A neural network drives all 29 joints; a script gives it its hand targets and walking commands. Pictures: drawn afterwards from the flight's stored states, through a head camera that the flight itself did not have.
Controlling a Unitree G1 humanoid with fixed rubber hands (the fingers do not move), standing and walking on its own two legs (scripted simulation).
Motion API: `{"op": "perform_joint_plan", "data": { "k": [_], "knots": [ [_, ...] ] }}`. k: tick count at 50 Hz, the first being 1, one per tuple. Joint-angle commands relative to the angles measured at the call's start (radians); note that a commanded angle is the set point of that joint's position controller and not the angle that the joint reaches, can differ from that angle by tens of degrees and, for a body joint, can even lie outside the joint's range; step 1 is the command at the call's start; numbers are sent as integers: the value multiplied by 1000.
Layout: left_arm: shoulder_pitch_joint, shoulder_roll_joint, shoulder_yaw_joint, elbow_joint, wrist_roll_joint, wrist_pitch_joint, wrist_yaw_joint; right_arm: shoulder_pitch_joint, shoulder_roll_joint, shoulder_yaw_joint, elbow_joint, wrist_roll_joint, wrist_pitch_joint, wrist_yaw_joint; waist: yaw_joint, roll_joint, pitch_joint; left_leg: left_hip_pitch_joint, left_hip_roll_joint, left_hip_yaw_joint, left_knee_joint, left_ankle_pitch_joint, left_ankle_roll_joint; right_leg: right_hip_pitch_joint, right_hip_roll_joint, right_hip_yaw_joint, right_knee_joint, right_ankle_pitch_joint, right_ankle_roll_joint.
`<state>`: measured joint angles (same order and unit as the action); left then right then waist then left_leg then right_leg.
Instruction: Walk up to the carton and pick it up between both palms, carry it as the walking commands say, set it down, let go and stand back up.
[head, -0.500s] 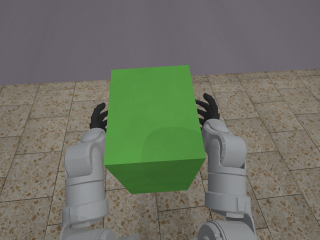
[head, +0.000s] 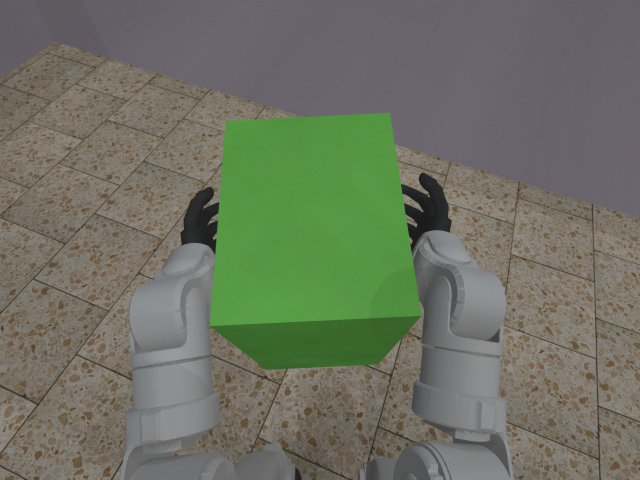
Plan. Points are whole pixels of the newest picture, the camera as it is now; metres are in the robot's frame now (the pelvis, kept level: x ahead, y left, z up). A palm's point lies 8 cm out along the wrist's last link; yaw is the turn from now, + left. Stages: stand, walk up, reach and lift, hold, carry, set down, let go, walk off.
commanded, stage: carry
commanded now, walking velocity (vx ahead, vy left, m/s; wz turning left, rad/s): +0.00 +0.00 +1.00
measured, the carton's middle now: (316, 265) +0.36 +0.00 +0.05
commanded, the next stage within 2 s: none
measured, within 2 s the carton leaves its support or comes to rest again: neither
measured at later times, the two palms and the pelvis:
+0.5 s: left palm (2, 403) +0.20 +0.26 +0.10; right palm (282, 274) +0.30 +0.04 +0.13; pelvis -0.07 +0.01 +0.00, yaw +29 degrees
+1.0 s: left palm out of the picture -0.07 +0.38 +0.10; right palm out of the picture +0.14 +0.24 +0.14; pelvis -0.16 +0.00 -0.01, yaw +57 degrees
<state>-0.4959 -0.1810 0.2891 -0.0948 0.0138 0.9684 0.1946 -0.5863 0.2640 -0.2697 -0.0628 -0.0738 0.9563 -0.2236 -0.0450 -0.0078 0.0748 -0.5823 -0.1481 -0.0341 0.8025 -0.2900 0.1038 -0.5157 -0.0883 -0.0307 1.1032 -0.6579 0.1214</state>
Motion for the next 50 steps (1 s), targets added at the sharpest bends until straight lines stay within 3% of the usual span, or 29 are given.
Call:
{"op": "perform_joint_plan", "data": {
  "k": [1,3,6,11,12,13,14,15,16,18,21,22,24,25,26,31,33,34,35,36,37,40,41,43,44,45,46,47,50],
  "knots": [
    [-655,-769,-715,-114,-201,-12,-34,-392,763,608,-34,201,30,65,16,152,-817,805,295,-504,-168,960,26,-140,60,54,0,86,19],
    [-661,-796,-717,-95,-214,-16,-41,-467,748,599,-90,206,12,59,12,121,-805,794,292,-538,-164,1008,37,-145,70,60,-26,82,25],
    [-675,-793,-712,-109,-240,-26,-51,-519,725,613,-125,209,7,52,13,59,-795,650,267,-541,-232,746,30,-19,78,65,-160,116,0],
    [-657,-774,-702,-105,-221,-35,-55,-499,727,628,-94,194,11,53,41,80,-790,409,178,-468,-257,591,-105,350,72,87,-511,194,-93],
    [-734,-759,-710,-130,-230,-42,-55,-507,741,618,-48,187,12,52,57,61,-800,213,98,-376,-228,408,-147,559,-1,134,-659,280,-141],
    [-790,-742,-691,-109,-225,-50,-53,-572,766,639,-49,199,7,47,37,-243,-774,40,-34,-191,-52,-42,-147,665,-242,353,-737,502,-226],
    [-724,-753,-684,-94,-219,-43,-56,-528,780,651,-43,193,12,43,35,-425,-771,-119,-76,-82,212,-364,-149,737,-441,444,-652,902,-348],
    [-761,-740,-673,-86,-197,-44,-52,-636,761,645,-49,221,9,42,23,-322,-747,-136,103,-134,230,-367,-117,681,-456,329,-503,1144,-350],
    [-738,-728,-647,-80,-162,-49,-45,-620,774,659,-45,247,12,52,12,-325,-746,-6,170,-208,180,-335,-91,539,-419,249,-431,1153,-295],
    [-711,-761,-673,-79,-152,-41,-39,-634,777,646,-20,259,25,74,15,-141,-650,150,93,-109,30,-136,-92,387,-280,69,-434,822,-202],
    [-737,-737,-662,-52,-132,-20,-44,-640,794,658,-20,264,31,80,-7,-34,-662,338,64,-79,-171,15,-57,282,-186,-76,-315,704,-132],
    [-770,-697,-641,-52,-112,-8,-33,-624,793,648,22,267,44,86,-12,81,-657,414,82,-156,-258,108,-45,198,-144,-60,-251,546,-103],
    [-622,-680,-604,35,-56,26,-18,-569,743,642,67,248,80,89,20,418,-628,584,320,-590,-266,840,42,-103,32,-46,-66,-46,2],
    [-656,-680,-611,7,-63,29,-11,-478,771,633,136,233,97,94,36,371,-639,536,289,-536,-234,746,44,-57,33,44,-46,-20,-9],
    [-716,-672,-615,-4,-84,30,-13,-505,752,611,147,228,94,88,29,333,-617,433,292,-541,-306,521,40,28,60,20,-120,2,-19],
    [-910,-706,-604,66,-138,31,-22,-681,718,546,151,196,82,61,34,275,-693,427,248,-535,-378,214,-49,132,112,19,-291,111,-57],
    [-911,-748,-598,118,-155,15,-33,-795,729,551,103,200,56,54,57,234,-729,311,193,-441,-390,155,-147,361,73,41,-498,139,-109],
    [-979,-777,-618,109,-179,4,-42,-879,750,548,75,201,33,50,70,155,-754,181,90,-304,-314,146,-213,533,-33,124,-657,123,-154],
    [-1011,-812,-624,137,-184,-6,-41,-878,782,559,76,194,22,50,55,-184,-731,29,-43,-126,-107,-92,-247,605,-269,384,-764,257,-252],
    [-974,-821,-610,135,-188,-7,-39,-900,757,559,54,199,24,40,43,-386,-682,-29,-3,-61,185,-323,-194,489,-419,449,-708,571,-355],
    [-908,-836,-609,125,-178,-2,-44,-862,768,557,12,217,27,40,21,-330,-666,15,146,-107,247,-303,-160,372,-417,314,-599,706,-337],
    [-880,-876,-584,193,-185,-3,-53,-844,751,526,89,190,36,35,-4,-233,-568,257,140,-61,32,-77,-147,194,-216,-32,-511,447,-171],
    [-845,-864,-581,195,-172,5,-48,-803,763,525,121,189,50,35,-4,-192,-606,278,110,-45,-50,-43,-137,250,-190,-82,-419,494,-156],
    [-828,-783,-554,187,-143,6,-45,-730,727,545,150,187,55,38,-18,-139,-650,439,81,-59,-186,12,-95,191,-153,-110,-245,510,-128],
    [-853,-741,-548,208,-128,14,-35,-695,719,518,216,178,68,42,-23,48,-626,508,150,-236,-315,193,-66,79,-102,-82,-139,301,-87],
    [-824,-723,-549,200,-112,24,-31,-670,699,503,252,170,82,48,6,338,-638,633,316,-524,-340,540,4,-91,1,-70,-42,-4,-31],
    [-747,-717,-539,192,-91,23,-17,-516,706,492,305,158,95,55,19,387,-648,691,341,-574,-312,617,24,-172,28,-2,44,-70,-11],
    [-868,-727,-553,153,-117,17,-19,-576,741,497,309,166,85,61,29,300,-638,626,325,-526,-288,547,25,-112,18,24,49,-38,-16],
    [-1072,-737,-572,119,-146,8,-16,-711,755,467,323,194,67,60,38,292,-679,539,297,-516,-363,235,-16,-23,66,23,-49,84,-67]
  ]
}}
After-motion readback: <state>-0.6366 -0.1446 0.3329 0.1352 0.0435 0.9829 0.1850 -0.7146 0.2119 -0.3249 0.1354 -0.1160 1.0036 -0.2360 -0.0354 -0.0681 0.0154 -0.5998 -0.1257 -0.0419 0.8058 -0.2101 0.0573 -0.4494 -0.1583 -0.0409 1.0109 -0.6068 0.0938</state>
